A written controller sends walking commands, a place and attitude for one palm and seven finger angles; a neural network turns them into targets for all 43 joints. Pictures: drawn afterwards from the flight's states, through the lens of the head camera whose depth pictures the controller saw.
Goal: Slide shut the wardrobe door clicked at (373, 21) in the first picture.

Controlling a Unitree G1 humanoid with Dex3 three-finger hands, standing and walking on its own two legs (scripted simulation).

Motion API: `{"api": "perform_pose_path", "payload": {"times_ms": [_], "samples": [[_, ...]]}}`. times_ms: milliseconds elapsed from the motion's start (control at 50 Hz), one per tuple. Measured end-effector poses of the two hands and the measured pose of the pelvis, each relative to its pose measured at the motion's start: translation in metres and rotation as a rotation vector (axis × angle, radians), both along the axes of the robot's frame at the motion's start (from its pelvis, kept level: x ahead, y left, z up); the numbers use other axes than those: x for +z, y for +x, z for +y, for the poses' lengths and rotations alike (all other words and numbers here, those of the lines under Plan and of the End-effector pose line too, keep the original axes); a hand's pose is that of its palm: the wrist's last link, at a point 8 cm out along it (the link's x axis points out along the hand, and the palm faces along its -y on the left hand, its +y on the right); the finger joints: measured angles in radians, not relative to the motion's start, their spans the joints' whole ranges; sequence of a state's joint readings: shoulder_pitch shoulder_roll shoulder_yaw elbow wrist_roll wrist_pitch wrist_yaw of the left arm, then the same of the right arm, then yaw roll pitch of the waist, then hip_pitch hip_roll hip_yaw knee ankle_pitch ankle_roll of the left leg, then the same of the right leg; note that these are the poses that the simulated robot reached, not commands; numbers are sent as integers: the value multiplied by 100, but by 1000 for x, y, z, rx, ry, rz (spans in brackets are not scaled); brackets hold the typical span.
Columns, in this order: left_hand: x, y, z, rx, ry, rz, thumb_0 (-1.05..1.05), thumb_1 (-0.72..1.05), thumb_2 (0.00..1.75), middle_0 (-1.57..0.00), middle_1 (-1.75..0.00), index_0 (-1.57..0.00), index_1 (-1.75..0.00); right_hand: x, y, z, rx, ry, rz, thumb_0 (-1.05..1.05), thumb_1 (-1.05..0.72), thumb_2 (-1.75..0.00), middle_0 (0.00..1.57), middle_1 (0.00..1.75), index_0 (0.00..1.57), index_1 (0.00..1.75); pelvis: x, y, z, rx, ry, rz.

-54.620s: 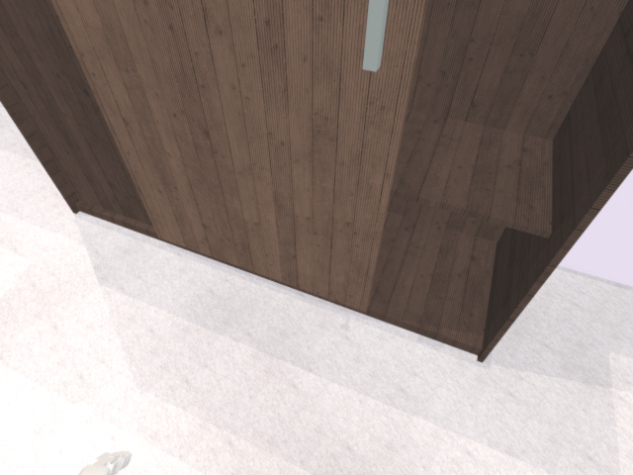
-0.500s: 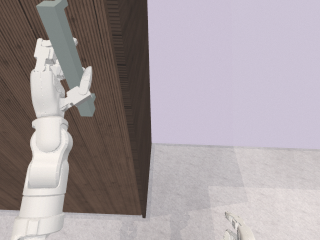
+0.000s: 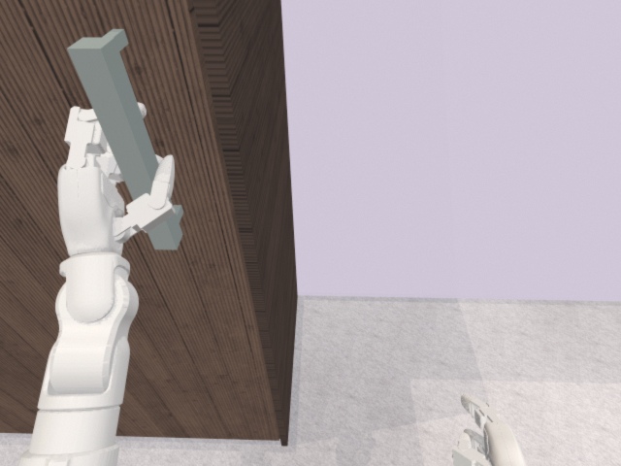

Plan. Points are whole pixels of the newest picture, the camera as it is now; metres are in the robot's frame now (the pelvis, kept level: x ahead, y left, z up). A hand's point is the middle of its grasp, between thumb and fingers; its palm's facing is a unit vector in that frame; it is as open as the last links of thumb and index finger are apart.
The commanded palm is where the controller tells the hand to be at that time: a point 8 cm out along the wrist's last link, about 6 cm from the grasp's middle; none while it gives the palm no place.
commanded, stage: stop walking and hold the door there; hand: left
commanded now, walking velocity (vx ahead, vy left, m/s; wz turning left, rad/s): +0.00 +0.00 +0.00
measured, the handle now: (145, 151) +0.34 +0.20 +0.27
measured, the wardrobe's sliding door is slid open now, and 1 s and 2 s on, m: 0.00 0.00 0.00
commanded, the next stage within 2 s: loosen the grip on the handle in 0.62 s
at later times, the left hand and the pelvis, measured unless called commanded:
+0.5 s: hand (157, 195) +0.31 +0.18 +0.24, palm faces +0.29 -0.95 -0.10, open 7.9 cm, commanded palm +0.27 +0.21 +0.23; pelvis +0.01 +0.01 +0.00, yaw +0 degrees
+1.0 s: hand (152, 189) +0.31 +0.19 +0.25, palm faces +0.33 -0.94 -0.04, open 10.9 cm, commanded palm +0.27 +0.23 +0.24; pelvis -0.03 -0.01 -0.01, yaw +0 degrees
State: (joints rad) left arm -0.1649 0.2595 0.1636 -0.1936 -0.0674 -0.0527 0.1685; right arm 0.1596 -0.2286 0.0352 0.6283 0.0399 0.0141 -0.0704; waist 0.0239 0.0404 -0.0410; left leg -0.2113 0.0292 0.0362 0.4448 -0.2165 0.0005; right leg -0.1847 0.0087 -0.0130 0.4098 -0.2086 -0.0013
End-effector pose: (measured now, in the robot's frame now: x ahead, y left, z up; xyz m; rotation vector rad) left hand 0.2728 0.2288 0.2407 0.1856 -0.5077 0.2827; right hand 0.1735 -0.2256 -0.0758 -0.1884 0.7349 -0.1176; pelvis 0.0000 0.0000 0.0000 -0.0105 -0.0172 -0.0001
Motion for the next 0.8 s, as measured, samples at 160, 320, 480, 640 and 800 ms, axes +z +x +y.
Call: {"api": "perform_pose_path", "payload": {"times_ms": [160, 320, 480, 640, 800], "samples": [[0, 0, 1, -9, 4, -4, -12, 55, 76, -32, -157, -14, -117, -4, 1, 14, 4, 27, 16, 1, -91, -90, 20, 30, 20, 30, 0, 4, 4, -2, 0, 0], [-1, 0, 1, -17, 5, -7, -12, 56, 74, -31, -157, -14, -116, -5, 1, 23, 13, 32, 24, 1, -90, -90, 20, 30, 20, 30, 0, 5, 10, -2, 1, 2], [-1, 0, 1, -20, 3, -11, -12, 57, 74, -30, -158, -13, -116, -5, 4, 26, 26, 23, 25, 1, -90, -90, 20, 30, 20, 30, 0, 6, 13, 0, 2, 3], [-2, 0, 1, -24, 0, -12, -12, 57, 74, -30, -158, -13, -115, -1, 9, 28, 33, 20, 14, 1, -90, -90, 20, 30, 20, 30, 0, 7, 13, 2, 1, 0], [1, 1, 10, -38, 45, -7, -20, 48, 65, -38, -157, -16, -118, 4, 5, 27, 83, 6, -19, 1, -91, -90, 20, 30, 20, 30, -1, -12, 5, 22, 8, -16]]}}
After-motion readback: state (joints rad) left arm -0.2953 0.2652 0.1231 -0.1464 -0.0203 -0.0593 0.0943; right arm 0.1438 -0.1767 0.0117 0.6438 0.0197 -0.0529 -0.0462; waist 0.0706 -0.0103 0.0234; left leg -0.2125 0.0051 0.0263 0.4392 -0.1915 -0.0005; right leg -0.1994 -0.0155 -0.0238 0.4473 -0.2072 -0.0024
